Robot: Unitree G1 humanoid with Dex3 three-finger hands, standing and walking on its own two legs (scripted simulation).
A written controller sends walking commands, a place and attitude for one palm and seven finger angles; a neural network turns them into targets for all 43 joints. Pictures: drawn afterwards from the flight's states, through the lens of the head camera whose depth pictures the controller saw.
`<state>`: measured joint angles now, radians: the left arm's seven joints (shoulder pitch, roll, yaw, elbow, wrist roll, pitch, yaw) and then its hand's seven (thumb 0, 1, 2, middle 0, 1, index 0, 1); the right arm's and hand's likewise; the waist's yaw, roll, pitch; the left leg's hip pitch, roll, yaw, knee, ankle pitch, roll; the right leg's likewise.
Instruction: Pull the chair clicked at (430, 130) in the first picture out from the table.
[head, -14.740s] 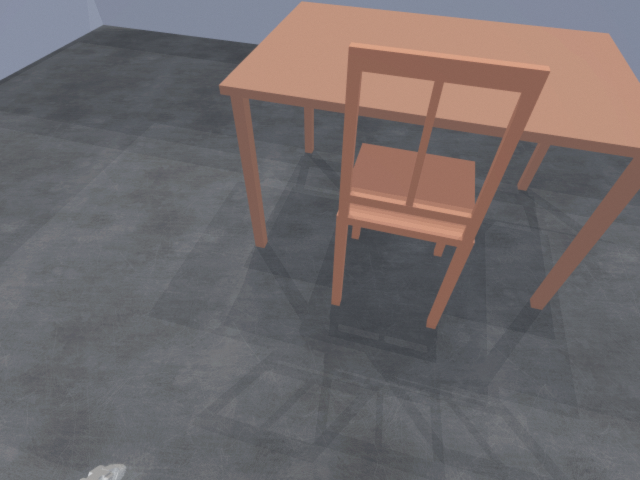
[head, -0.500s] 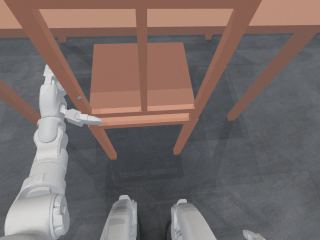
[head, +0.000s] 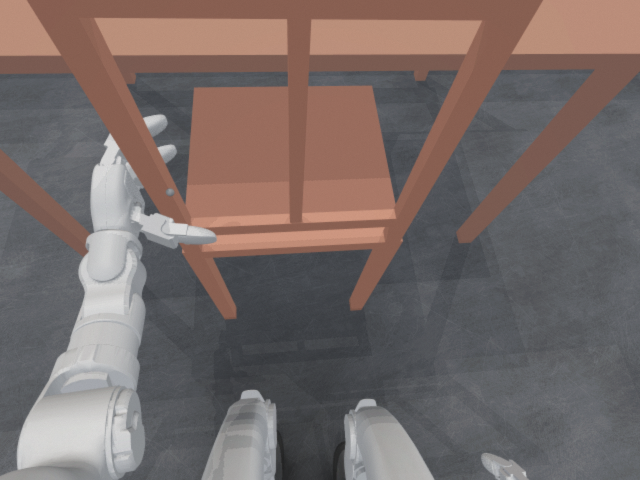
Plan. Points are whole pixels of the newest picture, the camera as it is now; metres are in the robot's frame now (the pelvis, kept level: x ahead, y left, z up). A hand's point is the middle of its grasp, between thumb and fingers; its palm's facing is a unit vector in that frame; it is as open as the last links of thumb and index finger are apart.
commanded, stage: hook a spindle and tug to test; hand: left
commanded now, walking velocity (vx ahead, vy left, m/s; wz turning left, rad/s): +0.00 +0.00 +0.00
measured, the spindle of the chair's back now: (296, 149) +0.49 +0.03 +0.07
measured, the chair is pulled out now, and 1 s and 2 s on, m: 0.00 0.01 0.09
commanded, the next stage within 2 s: step backward, pulling the chair out in 1.08 s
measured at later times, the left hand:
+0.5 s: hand (169, 193) +0.45 +0.18 +0.03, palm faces +0.12 -0.99 -0.04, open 5.8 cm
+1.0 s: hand (172, 211) +0.43 +0.17 +0.03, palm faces +0.12 -0.99 -0.05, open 6.0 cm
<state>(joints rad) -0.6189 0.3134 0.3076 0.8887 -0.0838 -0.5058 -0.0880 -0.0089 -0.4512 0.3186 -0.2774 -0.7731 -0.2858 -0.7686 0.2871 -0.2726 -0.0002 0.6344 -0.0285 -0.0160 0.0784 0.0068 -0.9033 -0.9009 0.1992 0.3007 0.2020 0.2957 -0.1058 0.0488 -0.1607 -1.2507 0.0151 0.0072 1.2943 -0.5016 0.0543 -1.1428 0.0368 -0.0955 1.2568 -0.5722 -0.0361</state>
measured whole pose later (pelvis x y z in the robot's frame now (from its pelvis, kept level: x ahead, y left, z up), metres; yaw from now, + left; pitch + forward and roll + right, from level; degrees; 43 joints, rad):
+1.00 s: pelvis +0.01 -0.01 +0.01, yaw +0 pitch +25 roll -3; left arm -0.42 0.26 0.27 0.71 -0.12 -0.50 -0.06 0.02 0.65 0.71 -0.42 -1.41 -0.39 -1.45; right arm 0.27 -0.27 -0.01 0.60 -0.02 0.00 0.09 0.01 -0.90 -0.90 0.20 0.30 0.20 0.30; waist -0.09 0.03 -0.17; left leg -1.18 0.02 0.01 1.26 -0.52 0.04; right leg -1.08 0.04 -0.08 1.23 -0.59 -0.05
